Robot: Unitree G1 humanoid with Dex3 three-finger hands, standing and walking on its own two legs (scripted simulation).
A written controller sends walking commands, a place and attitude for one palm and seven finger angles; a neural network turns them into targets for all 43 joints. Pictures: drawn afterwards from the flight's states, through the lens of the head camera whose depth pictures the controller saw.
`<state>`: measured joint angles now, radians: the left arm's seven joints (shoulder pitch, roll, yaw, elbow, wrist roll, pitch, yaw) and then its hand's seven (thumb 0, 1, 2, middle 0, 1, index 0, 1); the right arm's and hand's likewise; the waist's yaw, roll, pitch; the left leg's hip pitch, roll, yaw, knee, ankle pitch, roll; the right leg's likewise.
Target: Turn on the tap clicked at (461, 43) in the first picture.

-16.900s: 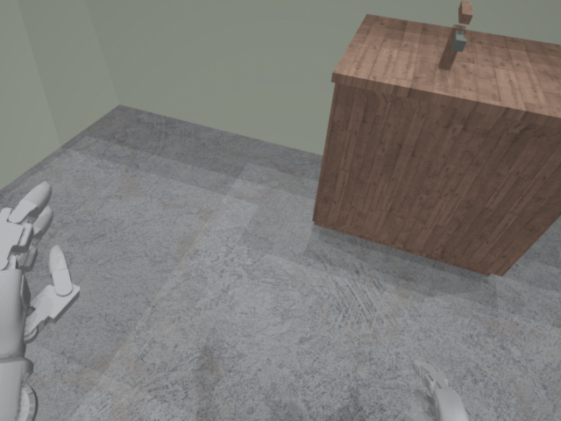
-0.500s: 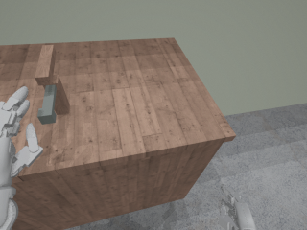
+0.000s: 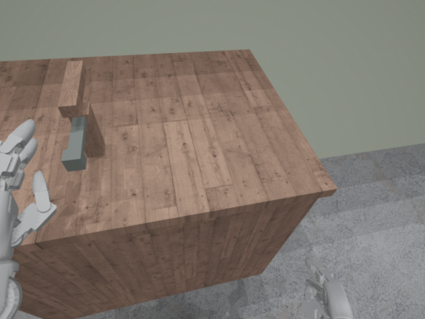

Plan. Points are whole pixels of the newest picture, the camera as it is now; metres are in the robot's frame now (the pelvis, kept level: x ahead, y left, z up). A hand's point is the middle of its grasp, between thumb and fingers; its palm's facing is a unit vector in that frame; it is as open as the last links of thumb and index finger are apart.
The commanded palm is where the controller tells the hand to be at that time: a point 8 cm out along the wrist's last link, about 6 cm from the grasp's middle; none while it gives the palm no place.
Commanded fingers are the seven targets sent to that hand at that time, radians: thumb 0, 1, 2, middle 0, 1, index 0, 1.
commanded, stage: look again from close up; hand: left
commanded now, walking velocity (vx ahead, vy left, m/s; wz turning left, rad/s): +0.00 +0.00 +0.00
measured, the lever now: (74, 159) +0.32 +0.27 +0.13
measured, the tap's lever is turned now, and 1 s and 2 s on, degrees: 0 0 0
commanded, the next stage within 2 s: turn the palm inward beside the body in 0.10 s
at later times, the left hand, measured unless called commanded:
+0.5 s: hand (77, 223) +0.20 +0.21 +0.15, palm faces +0.30 -0.88 -0.37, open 7.4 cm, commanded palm +0.15 +0.26 +0.18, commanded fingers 0.00 0.90 0.90 -0.20 -0.30 -0.20 -0.30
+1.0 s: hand (83, 222) +0.20 +0.19 +0.17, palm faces +0.47 -0.82 -0.32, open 7.4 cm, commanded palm +0.14 +0.23 +0.18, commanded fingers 0.00 0.90 0.90 -0.20 -0.30 -0.20 -0.30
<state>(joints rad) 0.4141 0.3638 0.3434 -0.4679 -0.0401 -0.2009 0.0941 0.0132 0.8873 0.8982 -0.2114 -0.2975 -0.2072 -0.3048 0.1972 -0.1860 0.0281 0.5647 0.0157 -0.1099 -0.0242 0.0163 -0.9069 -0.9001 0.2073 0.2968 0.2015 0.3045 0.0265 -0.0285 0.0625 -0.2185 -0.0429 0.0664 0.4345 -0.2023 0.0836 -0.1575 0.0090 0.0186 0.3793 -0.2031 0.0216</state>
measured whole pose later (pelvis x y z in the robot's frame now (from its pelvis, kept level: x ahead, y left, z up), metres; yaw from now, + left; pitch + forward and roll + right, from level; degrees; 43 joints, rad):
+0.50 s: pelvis -0.02 -0.03 -0.01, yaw +1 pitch -1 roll +1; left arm 0.31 0.39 0.32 -0.44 -0.12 0.06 -0.02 0.01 0.89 0.90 -0.21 -0.30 -0.20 -0.30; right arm 0.12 -0.24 0.05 0.59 0.00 -0.10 0.00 0.02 -0.91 -0.90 0.21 0.30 0.20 0.30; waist 0.04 0.02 0.01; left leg -0.33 -0.04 0.05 0.57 -0.23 0.04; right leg -0.30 0.01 -0.02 0.62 -0.30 -0.03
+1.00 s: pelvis +0.00 -0.09 -0.03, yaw +4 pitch -1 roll +1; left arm 0.31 0.41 0.42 -0.38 -0.23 0.11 0.01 0.01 0.89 0.90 -0.21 -0.30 -0.21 -0.30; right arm 0.17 -0.26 0.01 0.70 0.05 -0.14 -0.09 0.02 -0.91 -0.90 0.21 0.30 0.20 0.30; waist 0.07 0.07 -0.04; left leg -0.37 0.02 -0.04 0.69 -0.31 -0.04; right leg -0.30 0.08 -0.10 0.68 -0.38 -0.10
